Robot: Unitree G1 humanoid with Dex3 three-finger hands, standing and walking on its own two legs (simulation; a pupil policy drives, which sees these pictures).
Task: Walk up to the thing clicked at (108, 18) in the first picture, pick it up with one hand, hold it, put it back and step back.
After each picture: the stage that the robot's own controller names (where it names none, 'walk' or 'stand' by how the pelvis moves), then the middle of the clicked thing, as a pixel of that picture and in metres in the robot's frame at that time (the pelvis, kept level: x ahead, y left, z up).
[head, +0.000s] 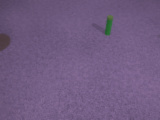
stand; (108, 25) +1.61 -0.32 -0.65
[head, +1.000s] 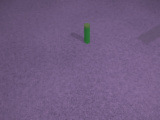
walk; (87, 33) +1.51 +0.04 -0.64
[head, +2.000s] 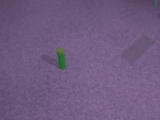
walk; (61, 59) +1.01 +0.24 -0.64
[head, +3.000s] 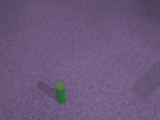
walk; (60, 93) +0.63 +0.18 -0.63
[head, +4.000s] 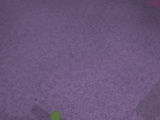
stand; out of the picture +0.41 +0.18 -0.63
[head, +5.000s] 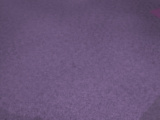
stand; out of the picture +0.37 +0.17 -0.66
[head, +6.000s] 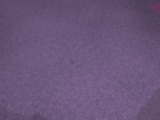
stand; out of the picture +0.38 +0.18 -0.66
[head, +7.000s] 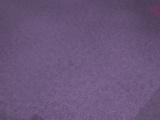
stand; out of the picture +0.38 +0.19 -0.66
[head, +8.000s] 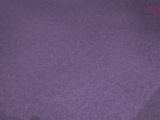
stand; out of the picture +0.37 +0.19 -0.66
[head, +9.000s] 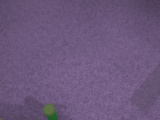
go down; (51, 114) +0.39 +0.19 -0.62
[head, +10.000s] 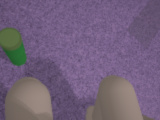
go down; (15, 50) +0.44 +0.24 -0.23
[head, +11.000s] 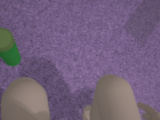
close in; (8, 50) +0.44 +0.25 -0.23
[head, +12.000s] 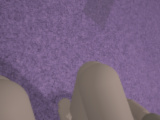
close; out of the picture +0.42 +0.29 -0.15
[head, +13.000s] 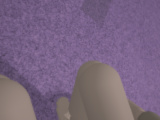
lift; out of the picture +0.41 +0.29 -0.15
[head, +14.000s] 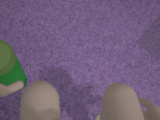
lift; (8, 71) +0.32 +0.25 -0.02
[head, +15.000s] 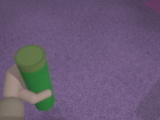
hold; (38, 83) +0.32 +0.15 +0.08
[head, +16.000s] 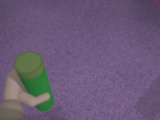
hold; (38, 86) +0.32 +0.16 +0.05
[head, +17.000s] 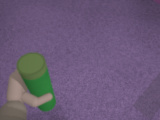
crouch; (40, 86) +0.32 +0.15 +0.04
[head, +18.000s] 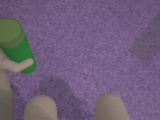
crouch; (19, 52) +0.42 +0.20 -0.04
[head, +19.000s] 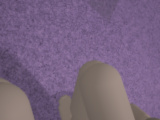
lower; out of the picture +0.41 +0.29 -0.16
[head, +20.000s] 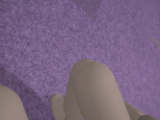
lower; out of the picture +0.43 +0.31 -0.16
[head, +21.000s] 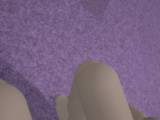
lower; out of the picture +0.42 +0.30 -0.16
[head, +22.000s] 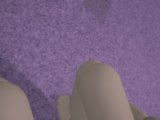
lower; out of the picture +0.41 +0.30 -0.16
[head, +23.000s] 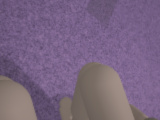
loosen; out of the picture +0.41 +0.26 -0.15
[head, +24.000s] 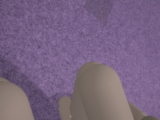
withdraw; out of the picture +0.41 +0.28 -0.17
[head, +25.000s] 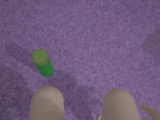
walk; (44, 65) +0.45 +0.20 -0.33
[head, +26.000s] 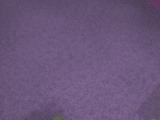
stand; out of the picture +0.39 +0.15 -0.59
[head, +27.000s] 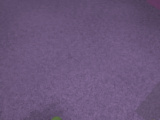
stand; out of the picture +0.38 +0.16 -0.60
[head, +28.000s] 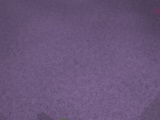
stand; out of the picture +0.40 +0.15 -0.65
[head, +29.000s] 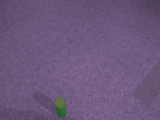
walk; (60, 108) +0.44 +0.12 -0.63
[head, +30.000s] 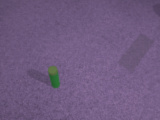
walk; (54, 77) +0.66 +0.20 -0.63
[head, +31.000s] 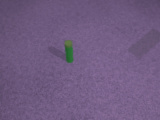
stand; (69, 52) +1.00 +0.15 -0.62
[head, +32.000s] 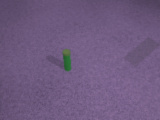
stand; (67, 60) +1.00 +0.16 -0.65
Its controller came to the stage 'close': yes
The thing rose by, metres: 0.68
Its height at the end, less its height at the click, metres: +0.00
